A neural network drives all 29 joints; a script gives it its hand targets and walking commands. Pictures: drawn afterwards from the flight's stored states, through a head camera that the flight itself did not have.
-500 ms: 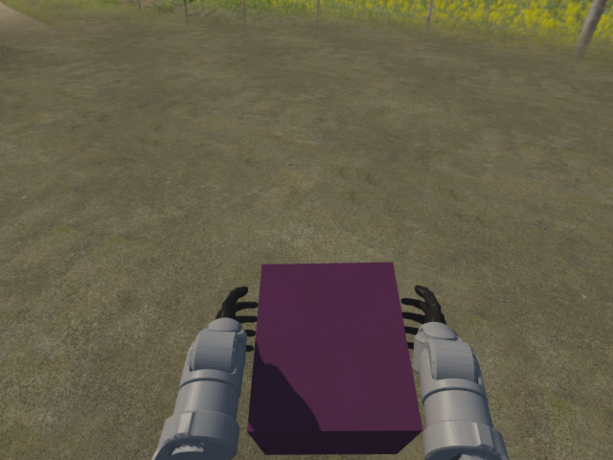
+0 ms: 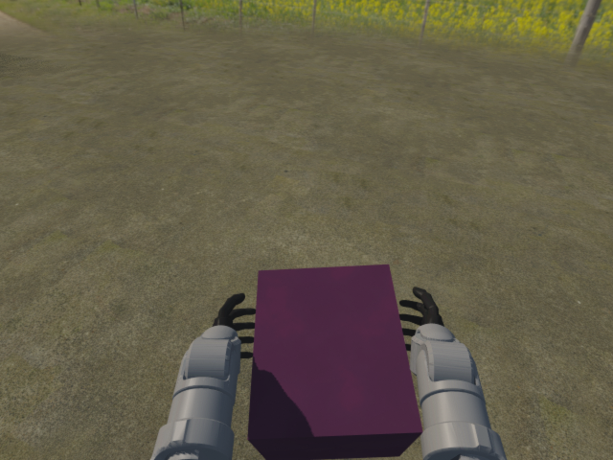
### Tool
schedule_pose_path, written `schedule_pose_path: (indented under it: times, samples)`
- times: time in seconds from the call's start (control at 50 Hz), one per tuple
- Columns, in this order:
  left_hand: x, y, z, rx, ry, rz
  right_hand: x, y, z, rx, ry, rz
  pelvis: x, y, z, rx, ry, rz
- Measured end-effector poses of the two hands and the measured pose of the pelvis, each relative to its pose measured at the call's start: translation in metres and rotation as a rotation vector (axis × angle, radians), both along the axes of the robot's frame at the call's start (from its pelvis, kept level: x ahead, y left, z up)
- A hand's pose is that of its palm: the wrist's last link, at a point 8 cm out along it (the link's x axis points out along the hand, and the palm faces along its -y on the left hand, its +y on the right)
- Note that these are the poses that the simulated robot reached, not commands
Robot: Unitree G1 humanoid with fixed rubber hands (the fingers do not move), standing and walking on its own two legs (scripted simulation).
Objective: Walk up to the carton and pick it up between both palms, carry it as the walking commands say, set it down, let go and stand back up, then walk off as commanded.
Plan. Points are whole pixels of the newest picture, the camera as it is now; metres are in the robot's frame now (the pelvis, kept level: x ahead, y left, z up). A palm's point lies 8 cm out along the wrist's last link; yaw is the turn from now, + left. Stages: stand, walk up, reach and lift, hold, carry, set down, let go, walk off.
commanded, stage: reach and lift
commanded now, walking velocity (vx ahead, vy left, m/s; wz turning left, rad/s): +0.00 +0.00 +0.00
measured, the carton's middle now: (328, 362) +0.31 +0.00 -0.04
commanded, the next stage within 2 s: hold in 0.36 s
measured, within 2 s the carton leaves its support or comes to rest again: neither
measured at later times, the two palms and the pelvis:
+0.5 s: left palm (216, 349) +0.27 +0.16 +0.04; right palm (431, 355) +0.27 -0.14 +0.05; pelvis -0.02 +0.02 +0.00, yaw +1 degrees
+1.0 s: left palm (214, 355) +0.26 +0.16 +0.04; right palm (431, 344) +0.29 -0.14 +0.06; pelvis +0.00 +0.00 +0.00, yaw +1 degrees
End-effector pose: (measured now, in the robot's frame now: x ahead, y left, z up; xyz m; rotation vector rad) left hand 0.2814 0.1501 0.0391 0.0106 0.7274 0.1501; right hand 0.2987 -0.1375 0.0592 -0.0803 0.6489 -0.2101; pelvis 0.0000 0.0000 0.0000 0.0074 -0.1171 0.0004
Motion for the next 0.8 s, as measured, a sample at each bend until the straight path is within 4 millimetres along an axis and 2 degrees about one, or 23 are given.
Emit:
schedule_pose_path:
  times: [0.14, 0.24, 0.42, 0.52, 0.6, 0.72, 0.8]
  samples:
    - [-0.009, 0.012, 0.000, 0.040, 0.004, 0.019, 0.002, 0.010, -0.003, 0.036, 0.007, 0.074, 0.000, 0.005, 0.001, -0.006, 0.003, 0.026]
    - [-0.011, 0.012, 0.007, 0.046, -0.015, -0.015, -0.010, 0.006, -0.005, 0.070, -0.009, 0.075, -0.003, 0.011, 0.002, -0.006, 0.003, 0.025]
    - [-0.015, 0.008, 0.001, 0.042, -0.001, -0.051, -0.024, 0.002, -0.011, 0.061, 0.005, 0.035, -0.016, 0.017, -0.001, -0.002, -0.016, 0.013]
    - [-0.014, 0.005, 0.001, 0.031, -0.016, -0.054, -0.023, 0.001, -0.004, 0.034, -0.013, 0.004, -0.019, 0.018, -0.003, -0.002, -0.013, 0.013]
    - [-0.009, 0.000, 0.003, 0.035, -0.004, -0.056, -0.020, -0.001, -0.005, 0.028, -0.003, -0.035, -0.019, 0.018, -0.003, -0.002, -0.008, 0.009]
    - [-0.006, -0.002, 0.002, 0.056, 0.015, -0.059, -0.020, -0.004, -0.012, 0.034, 0.015, -0.034, -0.012, 0.014, -0.001, 0.000, -0.005, 0.006]
    - [-0.008, -0.001, 0.001, 0.053, 0.005, -0.056, -0.017, -0.003, -0.008, 0.025, 0.005, -0.012, -0.007, 0.011, -0.001, 0.001, -0.007, 0.005]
